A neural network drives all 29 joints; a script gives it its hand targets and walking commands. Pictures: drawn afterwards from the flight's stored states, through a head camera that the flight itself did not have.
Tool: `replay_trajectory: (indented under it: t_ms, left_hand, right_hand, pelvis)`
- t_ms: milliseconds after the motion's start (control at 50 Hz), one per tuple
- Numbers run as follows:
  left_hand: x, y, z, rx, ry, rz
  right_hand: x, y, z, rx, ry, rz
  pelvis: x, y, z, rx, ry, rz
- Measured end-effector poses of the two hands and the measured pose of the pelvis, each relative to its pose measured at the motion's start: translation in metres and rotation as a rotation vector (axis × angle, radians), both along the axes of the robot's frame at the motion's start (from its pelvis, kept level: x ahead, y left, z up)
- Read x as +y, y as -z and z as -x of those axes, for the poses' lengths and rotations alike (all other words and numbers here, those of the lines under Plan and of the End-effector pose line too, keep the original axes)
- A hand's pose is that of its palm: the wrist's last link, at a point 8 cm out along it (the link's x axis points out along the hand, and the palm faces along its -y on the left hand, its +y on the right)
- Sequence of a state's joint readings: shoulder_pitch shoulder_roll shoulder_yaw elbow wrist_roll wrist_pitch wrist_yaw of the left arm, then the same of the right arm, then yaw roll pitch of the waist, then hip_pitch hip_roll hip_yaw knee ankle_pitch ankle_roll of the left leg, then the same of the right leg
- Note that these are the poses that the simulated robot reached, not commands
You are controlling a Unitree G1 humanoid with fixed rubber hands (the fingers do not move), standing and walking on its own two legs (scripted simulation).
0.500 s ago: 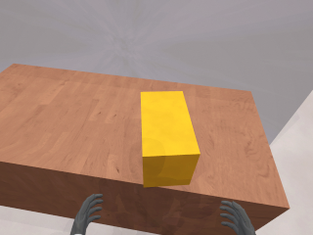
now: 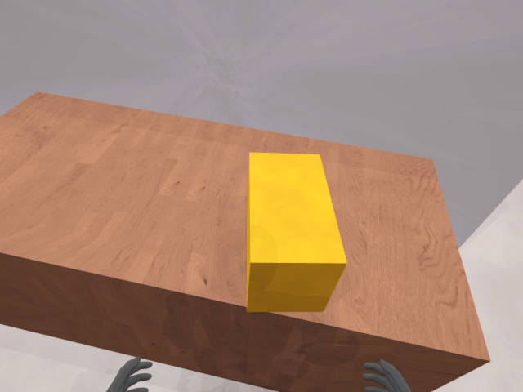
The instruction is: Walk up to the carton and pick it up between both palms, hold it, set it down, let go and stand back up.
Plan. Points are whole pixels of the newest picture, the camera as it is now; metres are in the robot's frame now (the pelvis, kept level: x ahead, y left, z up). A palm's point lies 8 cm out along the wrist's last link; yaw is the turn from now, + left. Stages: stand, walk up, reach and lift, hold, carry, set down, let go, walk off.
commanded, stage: set down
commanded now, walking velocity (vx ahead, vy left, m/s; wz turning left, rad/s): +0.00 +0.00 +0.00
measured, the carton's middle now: (285, 229) +0.47 -0.05 -0.07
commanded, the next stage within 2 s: let go in 0.06 s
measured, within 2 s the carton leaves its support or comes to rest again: neither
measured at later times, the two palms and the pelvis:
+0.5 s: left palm out of the picture +0.15 +0.23 -0.09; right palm out of the picture +0.12 -0.22 -0.09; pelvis -0.01 +0.01 +0.00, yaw -2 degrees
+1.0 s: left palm out of the picture +0.03 +0.25 -0.13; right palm out of the picture +0.04 -0.23 -0.12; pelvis -0.02 +0.01 -0.01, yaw +1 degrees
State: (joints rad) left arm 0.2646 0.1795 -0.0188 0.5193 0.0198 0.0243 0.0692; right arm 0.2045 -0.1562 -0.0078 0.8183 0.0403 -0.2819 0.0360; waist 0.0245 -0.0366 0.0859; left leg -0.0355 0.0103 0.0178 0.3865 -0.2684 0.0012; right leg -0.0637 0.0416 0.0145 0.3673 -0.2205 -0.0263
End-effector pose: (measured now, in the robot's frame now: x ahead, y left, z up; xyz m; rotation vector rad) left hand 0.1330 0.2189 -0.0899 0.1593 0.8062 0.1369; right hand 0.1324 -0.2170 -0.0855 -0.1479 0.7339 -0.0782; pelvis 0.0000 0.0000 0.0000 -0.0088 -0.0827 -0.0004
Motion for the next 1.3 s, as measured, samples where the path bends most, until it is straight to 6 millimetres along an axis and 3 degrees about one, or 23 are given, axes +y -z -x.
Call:
replay_trajectory:
  t_ms: [240, 420, 680, 940, 1300]
  left_hand:
    - [0.022, -0.003, -0.008, 0.074, 0.021, -0.004]
    - [0.014, -0.005, -0.018, 0.031, 0.047, 0.007]
    - [0.009, 0.005, -0.005, 0.036, 0.037, 0.011]
    - [0.027, 0.038, 0.079, 0.180, -0.039, 0.013]
    - [0.044, 0.060, 0.209, 0.451, -0.084, 0.023]
  right_hand:
    - [0.009, 0.008, 0.010, 0.026, 0.011, 0.014]
    - [0.003, 0.002, 0.006, 0.005, 0.019, 0.026]
    - [-0.004, 0.009, 0.015, 0.074, 0.034, 0.044]
    - [-0.020, 0.029, 0.077, 0.262, 0.098, 0.091]
    - [0.002, 0.045, 0.187, 0.476, 0.090, 0.088]
  pelvis:
    - [0.013, 0.001, 0.009, 0.007, 0.027, 0.001]
    - [0.015, 0.002, 0.011, 0.001, 0.034, 0.004]
    - [0.008, 0.004, 0.011, 0.023, 0.017, 0.006]
    - [0.010, 0.008, 0.013, -0.008, -0.020, 0.015]
    - [0.027, 0.007, 0.071, -0.009, -0.037, 0.004]
